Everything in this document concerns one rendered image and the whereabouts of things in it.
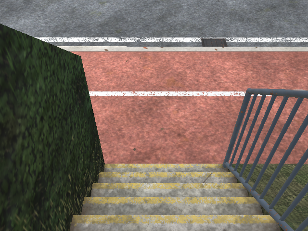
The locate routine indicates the stairs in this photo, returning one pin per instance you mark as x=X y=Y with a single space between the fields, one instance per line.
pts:
x=170 y=197

